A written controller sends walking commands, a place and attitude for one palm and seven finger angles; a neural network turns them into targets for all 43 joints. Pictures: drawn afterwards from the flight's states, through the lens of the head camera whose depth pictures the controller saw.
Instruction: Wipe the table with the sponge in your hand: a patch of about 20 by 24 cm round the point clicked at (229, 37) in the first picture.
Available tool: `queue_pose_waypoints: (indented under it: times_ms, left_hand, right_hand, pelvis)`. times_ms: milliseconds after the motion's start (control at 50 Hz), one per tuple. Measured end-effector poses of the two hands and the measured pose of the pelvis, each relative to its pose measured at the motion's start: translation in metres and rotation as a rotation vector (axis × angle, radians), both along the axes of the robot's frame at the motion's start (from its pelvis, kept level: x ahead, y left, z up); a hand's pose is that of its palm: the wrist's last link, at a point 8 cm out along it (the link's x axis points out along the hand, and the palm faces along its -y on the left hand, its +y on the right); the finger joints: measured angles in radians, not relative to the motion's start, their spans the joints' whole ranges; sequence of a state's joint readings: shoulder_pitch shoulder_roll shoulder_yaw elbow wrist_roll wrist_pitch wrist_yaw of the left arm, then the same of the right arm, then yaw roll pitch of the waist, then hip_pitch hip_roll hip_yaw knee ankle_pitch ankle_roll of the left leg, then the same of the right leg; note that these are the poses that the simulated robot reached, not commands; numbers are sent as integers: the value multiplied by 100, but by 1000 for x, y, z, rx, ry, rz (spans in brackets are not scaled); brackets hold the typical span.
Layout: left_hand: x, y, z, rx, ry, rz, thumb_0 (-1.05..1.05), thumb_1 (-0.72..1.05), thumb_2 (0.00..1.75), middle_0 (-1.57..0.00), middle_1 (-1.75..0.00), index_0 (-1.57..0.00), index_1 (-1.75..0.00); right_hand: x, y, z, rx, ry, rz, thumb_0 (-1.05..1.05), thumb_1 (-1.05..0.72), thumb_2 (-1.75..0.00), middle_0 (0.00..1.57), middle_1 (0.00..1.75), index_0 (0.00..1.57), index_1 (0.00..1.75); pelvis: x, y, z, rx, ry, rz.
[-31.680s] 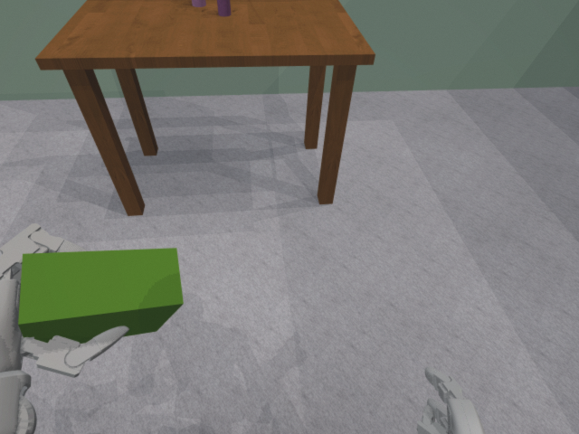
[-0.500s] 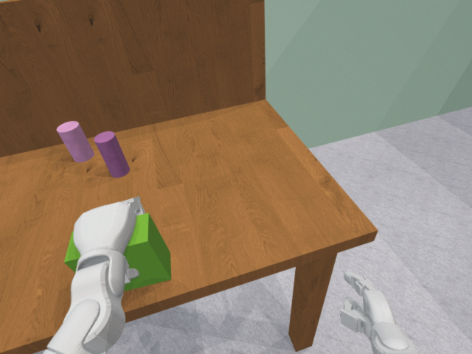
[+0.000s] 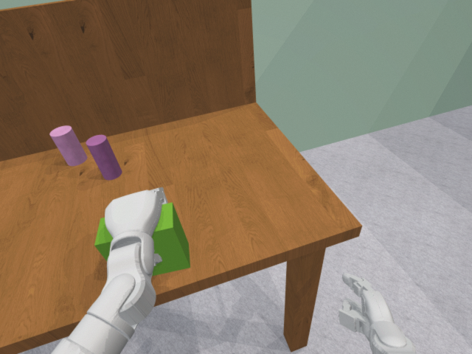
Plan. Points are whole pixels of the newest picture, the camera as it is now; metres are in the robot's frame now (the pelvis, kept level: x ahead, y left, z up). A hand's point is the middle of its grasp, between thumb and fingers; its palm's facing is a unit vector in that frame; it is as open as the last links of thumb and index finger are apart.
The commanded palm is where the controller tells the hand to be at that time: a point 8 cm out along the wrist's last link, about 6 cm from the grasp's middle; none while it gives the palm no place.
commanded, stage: wipe forward along the third lane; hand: left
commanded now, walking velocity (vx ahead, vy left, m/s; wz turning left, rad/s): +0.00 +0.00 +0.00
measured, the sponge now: (151, 250) +0.29 +0.22 +0.03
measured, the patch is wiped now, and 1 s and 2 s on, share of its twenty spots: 0.80 0.90 1.00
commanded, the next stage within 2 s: wipe back along the third lane in 1.52 s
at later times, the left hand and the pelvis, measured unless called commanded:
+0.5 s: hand (150, 210) +0.34 +0.22 +0.09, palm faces +0.00 -0.06 -1.00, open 10.1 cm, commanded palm +0.31 +0.23 +0.12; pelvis +0.00 -0.02 +0.00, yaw -1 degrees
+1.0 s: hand (147, 191) +0.39 +0.25 +0.09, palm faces -0.04 -0.03 -1.00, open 10.0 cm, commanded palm +0.37 +0.25 +0.13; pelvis +0.01 -0.01 +0.00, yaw +0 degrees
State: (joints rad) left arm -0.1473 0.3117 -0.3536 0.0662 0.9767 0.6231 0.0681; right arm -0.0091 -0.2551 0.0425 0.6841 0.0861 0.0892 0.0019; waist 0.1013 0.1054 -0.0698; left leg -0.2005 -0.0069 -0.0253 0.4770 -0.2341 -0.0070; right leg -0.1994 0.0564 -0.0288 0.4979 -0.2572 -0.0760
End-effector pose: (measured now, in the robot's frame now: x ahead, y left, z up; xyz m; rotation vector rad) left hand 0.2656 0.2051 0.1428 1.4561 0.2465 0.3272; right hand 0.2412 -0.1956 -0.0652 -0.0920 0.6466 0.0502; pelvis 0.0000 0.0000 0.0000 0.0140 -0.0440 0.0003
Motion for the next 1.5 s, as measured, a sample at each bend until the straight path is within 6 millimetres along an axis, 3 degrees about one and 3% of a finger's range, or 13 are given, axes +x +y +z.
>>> queue_pose_waypoints:
  times_ms: [220, 460, 700, 1080, 1500]
  left_hand:
    - [20, 2, 1, 5, 27, 36, -1, -51, 105, -71, -136, -76, -130]
    - [47, 10, 1, 23, 62, 45, -1, -52, 106, -71, -136, -77, -130]
    - [72, 21, 1, 38, 94, 43, 0, -52, 106, -71, -136, -77, -131]
    - [112, 41, 2, 51, 121, 35, 1, -52, 106, -72, -136, -77, -131]
    - [157, 73, 3, 54, 126, 18, 1, -52, 106, -72, -136, -77, -131]
  right_hand:
    - [-15, -24, -8, -38, 46, -48, 2, -90, -90, 20, 30, 20, 30]
    - [-43, -49, -26, -79, 131, -121, 2, -90, -90, 20, 30, 20, 30]
    - [-66, -64, -38, -106, 204, -172, 2, -90, -90, 20, 30, 20, 30]
    - [-73, -54, -41, -120, 259, -186, 1, -90, -90, 20, 30, 20, 30]
    - [-91, -31, -44, -156, 366, -221, 1, -90, -90, 20, 30, 20, 30]
  pelvis:
    - [0, -10, -1, 4, 18, -3]
    - [0, -17, -1, 6, 50, -10]
    - [3, -17, -1, 3, 80, -11]
    - [10, -5, 0, -8, 126, -6]
    - [23, 28, 1, -26, 171, -5]
